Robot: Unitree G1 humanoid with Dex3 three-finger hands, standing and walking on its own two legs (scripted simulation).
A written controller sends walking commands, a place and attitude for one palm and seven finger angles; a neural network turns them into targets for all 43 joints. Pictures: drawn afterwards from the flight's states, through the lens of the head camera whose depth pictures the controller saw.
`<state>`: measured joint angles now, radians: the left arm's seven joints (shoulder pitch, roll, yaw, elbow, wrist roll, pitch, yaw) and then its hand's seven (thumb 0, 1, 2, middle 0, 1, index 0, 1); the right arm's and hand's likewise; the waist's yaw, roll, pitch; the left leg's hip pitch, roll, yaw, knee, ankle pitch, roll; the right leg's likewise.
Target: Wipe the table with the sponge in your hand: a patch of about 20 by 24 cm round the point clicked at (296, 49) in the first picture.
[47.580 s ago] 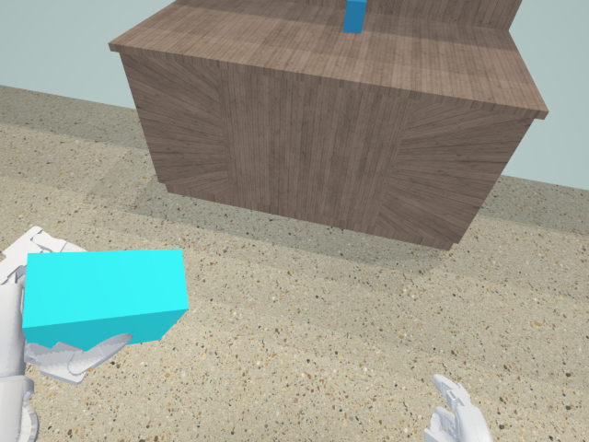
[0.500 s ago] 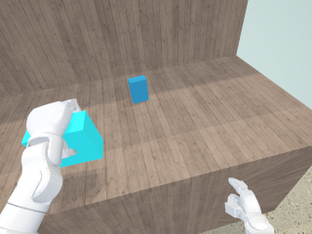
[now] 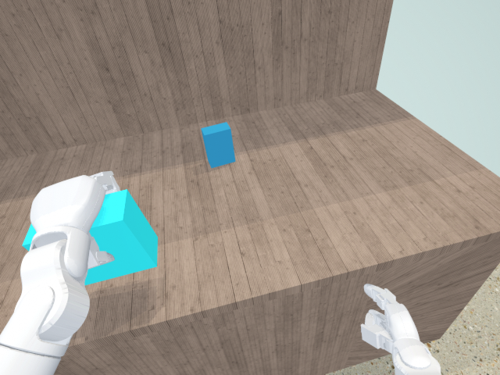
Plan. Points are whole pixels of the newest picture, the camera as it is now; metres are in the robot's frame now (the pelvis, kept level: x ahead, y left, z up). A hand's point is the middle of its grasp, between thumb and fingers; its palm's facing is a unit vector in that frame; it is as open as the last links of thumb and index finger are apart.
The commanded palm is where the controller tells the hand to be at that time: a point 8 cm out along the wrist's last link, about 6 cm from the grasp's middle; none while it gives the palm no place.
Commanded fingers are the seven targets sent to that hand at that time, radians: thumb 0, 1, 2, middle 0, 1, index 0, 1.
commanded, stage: bring the sponge back beside the body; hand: left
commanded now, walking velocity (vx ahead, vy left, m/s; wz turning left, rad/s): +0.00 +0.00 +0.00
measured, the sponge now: (106, 248) +0.25 +0.29 +0.10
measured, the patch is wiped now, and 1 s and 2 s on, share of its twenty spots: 1.00 1.00 1.00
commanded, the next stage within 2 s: step back with the hand held close in 1.34 s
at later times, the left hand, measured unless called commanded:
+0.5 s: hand (84, 252) +0.22 +0.29 +0.14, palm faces +0.14 -0.11 -0.98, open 10.4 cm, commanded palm +0.18 +0.28 +0.21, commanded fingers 0.00 0.10 1.30 -1.20 -1.60 -1.20 -1.60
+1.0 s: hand (69, 284) +0.17 +0.29 +0.12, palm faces +0.12 -0.13 -0.99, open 10.4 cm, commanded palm +0.14 +0.28 +0.20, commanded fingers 0.00 0.10 1.30 -1.20 -1.60 -1.20 -1.60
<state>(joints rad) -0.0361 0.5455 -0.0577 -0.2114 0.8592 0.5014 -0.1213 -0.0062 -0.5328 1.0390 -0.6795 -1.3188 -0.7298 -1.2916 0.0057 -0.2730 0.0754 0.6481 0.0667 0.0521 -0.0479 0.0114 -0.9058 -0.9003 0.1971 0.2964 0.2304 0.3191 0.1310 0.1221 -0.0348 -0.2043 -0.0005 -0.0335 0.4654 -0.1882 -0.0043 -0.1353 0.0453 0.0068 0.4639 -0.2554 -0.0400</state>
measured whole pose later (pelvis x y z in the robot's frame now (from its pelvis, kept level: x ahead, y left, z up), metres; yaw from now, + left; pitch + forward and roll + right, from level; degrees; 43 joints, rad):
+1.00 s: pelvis -0.01 +0.01 +0.00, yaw +0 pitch -7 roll -1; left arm 0.28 0.53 -0.01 -0.37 0.85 0.41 -0.05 -0.01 -0.53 1.04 -0.68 -1.32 -0.73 -1.29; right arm 0.01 -0.25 0.06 0.65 0.04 0.02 -0.05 0.01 -0.90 -0.90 0.20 0.30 0.19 0.30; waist 0.15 0.12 -0.01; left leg -0.19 0.00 -0.03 0.49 -0.19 0.00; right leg -0.10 0.05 0.01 0.46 -0.24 -0.03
